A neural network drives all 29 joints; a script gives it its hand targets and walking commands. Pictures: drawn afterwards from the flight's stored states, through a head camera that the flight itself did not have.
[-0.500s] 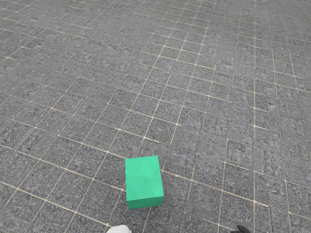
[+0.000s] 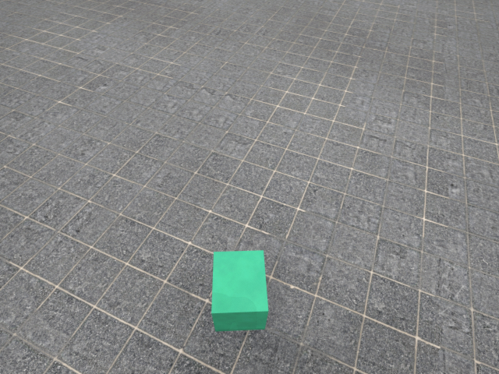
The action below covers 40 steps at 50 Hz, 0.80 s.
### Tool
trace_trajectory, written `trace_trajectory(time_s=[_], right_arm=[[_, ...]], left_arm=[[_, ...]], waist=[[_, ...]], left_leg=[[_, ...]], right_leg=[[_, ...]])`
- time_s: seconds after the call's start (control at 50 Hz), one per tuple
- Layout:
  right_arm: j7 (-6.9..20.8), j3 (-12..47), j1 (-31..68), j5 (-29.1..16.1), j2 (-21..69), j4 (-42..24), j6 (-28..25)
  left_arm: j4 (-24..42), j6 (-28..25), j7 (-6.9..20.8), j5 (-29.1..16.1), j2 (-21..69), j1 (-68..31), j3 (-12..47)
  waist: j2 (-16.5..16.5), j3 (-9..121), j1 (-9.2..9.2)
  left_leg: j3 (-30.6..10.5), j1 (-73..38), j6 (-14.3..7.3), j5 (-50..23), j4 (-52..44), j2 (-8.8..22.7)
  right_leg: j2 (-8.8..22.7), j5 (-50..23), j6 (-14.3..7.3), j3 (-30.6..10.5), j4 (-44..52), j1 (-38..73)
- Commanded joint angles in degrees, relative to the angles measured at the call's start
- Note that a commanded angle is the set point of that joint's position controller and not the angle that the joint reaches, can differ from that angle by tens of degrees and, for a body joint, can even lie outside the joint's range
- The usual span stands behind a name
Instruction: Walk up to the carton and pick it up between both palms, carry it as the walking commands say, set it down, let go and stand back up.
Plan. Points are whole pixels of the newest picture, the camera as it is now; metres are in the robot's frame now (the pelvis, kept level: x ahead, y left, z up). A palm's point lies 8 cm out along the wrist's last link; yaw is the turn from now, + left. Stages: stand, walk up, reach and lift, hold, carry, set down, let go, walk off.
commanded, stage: walk up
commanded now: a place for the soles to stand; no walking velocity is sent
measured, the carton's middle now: (239, 290) +0.50 +0.02 -0.66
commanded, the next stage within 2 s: stand in 1.98 s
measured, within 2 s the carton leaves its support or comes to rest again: neither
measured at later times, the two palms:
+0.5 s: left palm out of the picture +0.05 +0.24 -0.13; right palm out of the picture +0.12 -0.27 -0.12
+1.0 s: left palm out of the picture +0.09 +0.28 -0.13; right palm (388, 366) +0.15 -0.23 -0.12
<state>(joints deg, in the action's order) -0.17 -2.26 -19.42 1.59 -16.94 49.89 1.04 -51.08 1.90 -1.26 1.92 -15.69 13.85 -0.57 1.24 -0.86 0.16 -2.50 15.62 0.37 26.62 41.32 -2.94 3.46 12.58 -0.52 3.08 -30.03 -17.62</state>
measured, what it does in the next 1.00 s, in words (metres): steps on the spot: left foot, then left foot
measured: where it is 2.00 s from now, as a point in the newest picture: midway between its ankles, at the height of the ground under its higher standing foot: outside the picture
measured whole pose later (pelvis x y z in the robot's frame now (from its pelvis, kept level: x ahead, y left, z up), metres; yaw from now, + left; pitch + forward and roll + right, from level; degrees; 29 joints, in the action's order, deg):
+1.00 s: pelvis +0.07 +0.02 +0.00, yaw +7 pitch -1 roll -1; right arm -1.3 1.8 -14.6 0.0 -14.5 53.7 -1.1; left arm -57.9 0.6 -0.7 0.6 -16.3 12.0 2.1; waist 1.3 -2.6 0.5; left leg -4.2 12.0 -1.0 14.7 27.7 -2.2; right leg 2.2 14.5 1.6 2.5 -25.7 -10.2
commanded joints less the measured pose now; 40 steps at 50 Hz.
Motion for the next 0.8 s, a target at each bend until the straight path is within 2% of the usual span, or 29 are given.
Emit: trace_trajectory(time_s=[0.0,0.02,0.04,0.06,0.1,0.12,0.16,0.18,0.2,0.22,0.24,0.26,0.28,0.32,0.38,0.42,0.46,0.48,0.52,0.54,0.56,0.6,0.66,0.78], right_arm=[[-0.94,-1.5,-6.64,0.13,-7.03,-2.75,-1.67],[-1.24,-1.47,-5.78,0.19,-6.74,-3.34,-1.79],[-1.34,-1.74,-6.59,0.41,-7.42,-2.57,-2.32],[-1.23,-1.87,-5.52,0.75,-7.74,-2.27,-2.85],[-0.76,-1.16,-5.44,0.17,-6.08,-1.53,-3.48],[-0.69,-1.08,-4.6,0.02,-5.94,-1.71,-3.48],[-0.5,-0.51,-4.72,-0.31,-5.04,-1.63,-3.18],[-0.41,-0.28,-5.92,-0.5,-4.42,-1.51,-3.06],[-0.35,0.0,-6.84,-0.83,-3.53,-1.82,-3.03],[-0.33,0.6,-7.11,-0.93,-1.56,-2.59,-2.83],[-0.53,0.94,-6.89,-0.48,-0.35,-3.24,-2.22],[-0.81,0.94,-6.33,0.19,-0.96,-3.76,-1.54],[-1.08,0.67,-6.76,0.05,-1.56,-3.85,-1.28],[-0.8,0.65,-6.69,0.74,-1.95,-3.3,-1.51],[-0.13,1.07,-6.86,0.44,0.3,-2.22,-2.06],[-0.19,1.19,-6.52,0.38,0.33,-1.56,-2.19],[-0.56,1.05,-4.18,-0.17,-1.44,-1.73,-2.0],[-0.88,1.15,-3.16,-0.43,-2.12,-2.06,-2.04],[-1.38,1.35,-0.97,-1.03,-3.94,-2.19,-2.14],[-1.19,1.23,0.45,-1.38,-5.12,-1.43,-2.07],[-1.03,1.14,1.36,-1.55,-5.17,-1.01,-2.19],[-0.91,1.47,1.37,-1.65,-4.66,-0.19,-2.67],[-0.96,1.76,1.04,-1.43,-4.51,0.57,-3.05],[-1.18,2.46,1.38,-1.5,-4.0,1.61,-2.93]], left_arm=[[5.31,-0.12,0.91,1.54,-2.84,0.68,-0.26],[5.52,-0.65,1.27,1.47,-2.58,-0.62,-0.29],[5.78,-1.19,1.75,0.59,-3.23,-2.71,-0.44],[5.83,-1.76,1.92,0.28,-3.09,-3.21,-0.33],[5.49,-2.54,1.71,-0.17,-2.41,-3.48,0.04],[5.06,-2.88,1.52,-0.12,-2.04,-2.37,0.05],[3.86,-3.61,1.2,0.04,-2.07,0.15,-0.01],[2.89,-3.91,0.84,0.32,-3.54,2.2,-0.5],[1.89,-3.98,0.46,0.49,-5.87,5.37,-1.19],[1.35,-3.65,0.05,0.19,-8.16,7.93,-1.75],[1.06,-3.19,-0.35,-0.25,-9.12,9.15,-1.82],[1.02,-2.8,-0.55,-0.22,-8.48,8.7,-1.57],[1.66,-2.54,-0.75,0.0,-8.72,5.15,-1.69],[2.2,-2.23,-0.71,0.08,-7.31,1.4,-1.19],[1.28,-2.19,-0.21,-0.53,-5.94,0.06,0.15],[0.71,-1.75,0.35,-1.21,-5.41,-0.59,0.75],[0.36,-1.34,0.85,-1.43,-5.6,-0.03,0.94],[0.31,-1.11,1.02,-1.45,-5.34,0.66,1.21],[-0.12,-0.8,1.25,-1.47,-4.27,1.75,1.58],[-0.76,-0.89,1.25,-1.75,-3.7,3.11,1.54],[-1.28,-1.26,1.1,-1.58,-4.03,3.41,1.53],[-2.01,-2.1,0.96,-1.57,-5.64,3.21,1.37],[-2.64,-2.55,0.78,-1.45,-6.05,3.16,1.32],[-4.27,-1.96,0.47,-1.38,-5.6,2.31,1.55]], waist=[[-11.09,-6.83,-0.84],[-5.55,-8.06,-0.63],[-3.23,-6.92,-1.66],[-4.38,-7.07,-1.58],[-8.8,-5.09,-1.29],[-9.45,-3.98,-0.62],[-6.02,-1.8,0.75],[-4.32,0.51,1.41],[-0.58,3.38,2.23],[5.33,4.93,2.93],[7.56,3.65,3.16],[4.93,0.32,2.53],[5.46,-2.49,1.22],[5.37,-5.8,-0.39],[4.49,-4.94,-1.76],[3.51,-4.52,-2.22],[2.44,-4.64,-1.42],[1.81,-4.15,-1.17],[0.11,-4.24,-0.12],[-1.24,-4.61,0.65],[-2.27,-4.54,0.77],[-2.82,-2.27,0.52],[-3.78,0.31,0.72],[-3.71,1.45,0.63]], left_leg=[[-30.99,-6.74,-11.01,-0.16,-25.96,17.86],[-26.98,-4.42,-12.0,1.76,-27.09,17.83],[-26.57,-2.78,-12.96,4.11,-28.4,17.71],[-24.77,-1.83,-12.42,-0.28,-28.03,16.71],[-18.37,-3.74,-10.54,-17.22,-25.33,14.66],[-15.17,-2.84,-10.12,-22.63,-23.26,13.91],[-10.17,-0.5,-7.68,-31.4,-16.46,11.08],[-8.97,0.7,-5.64,-31.02,-12.52,9.13],[-6.9,4.6,-3.68,-26.1,-6.85,6.29],[-4.1,9.8,-1.83,-14.07,0.54,1.91],[-2.38,10.29,-1.18,1.33,7.31,-0.44],[-2.2,11.68,-1.21,8.54,10.16,0.53],[-1.53,11.87,-1.02,10.66,10.04,2.41],[-1.98,8.37,-1.3,7.57,5.34,3.43],[0.25,-2.01,-1.57,-7.08,-6.84,1.49],[-1.17,-7.61,-1.92,-17.52,-12.12,1.97],[-3.48,-6.7,-2.93,-17.11,-13.19,3.69],[-5.89,-6.17,-3.36,-14.92,-14.85,5.61],[-10.85,-0.77,-3.7,-4.58,-19.65,8.7],[-11.49,4.28,-3.54,-1.25,-20.79,8.69],[-11.45,5.32,-3.25,-3.07,-21.31,8.1],[-9.37,1.09,-2.8,-12.05,-19.94,7.72],[-8.87,-2.05,-3.26,-23.36,-17.93,8.73],[-8.7,-2.7,-3.73,-30.02,-17.52,8.96]], right_leg=[[-2.12,20.33,0.39,-1.84,-16.65,-20.67],[-1.4,17.69,0.23,-2.66,-17.69,-20.9],[-0.24,13.27,0.36,-4.38,-17.53,-17.37],[-0.14,11.01,0.2,-4.36,-15.84,-13.83],[-1.39,8.79,0.04,-2.53,-10.07,-8.79],[-1.8,6.42,-0.06,-1.51,-7.55,-4.96],[-2.82,-4.54,-1.1,-1.11,0.96,5.1],[-1.81,-9.43,-2.19,-3.49,1.75,10.97],[1.81,-12.81,-4.23,-8.83,2.24,18.1],[8.48,-11.39,-7.29,-17.68,6.25,22.29],[14.47,-4.49,-10.97,-24.35,11.46,17.94],[16.76,2.25,-12.88,-26.39,13.14,13.37],[17.81,6.86,-13.79,-27.88,13.87,9.24],[13.97,12.73,-11.63,-21.85,15.86,2.55],[7.74,4.95,-7.27,-12.65,12.23,-2.38],[5.02,6.32,-4.69,-9.4,10.45,-6.41],[3.51,12.15,-3.05,-8.64,9.98,-6.98],[2.97,14.07,-2.54,-9.0,9.58,-6.92],[1.04,12.75,-1.42,-8.44,9.23,-3.42],[0.22,9.73,-1.3,-6.83,9.05,2.42],[0.56,6.89,-1.19,-6.4,8.1,5.72],[1.39,1.23,-1.49,-6.52,7.27,6.46],[1.75,-4.13,-1.45,-5.86,7.39,7.68],[2.12,-7.75,-0.82,-4.76,6.13,9.69]])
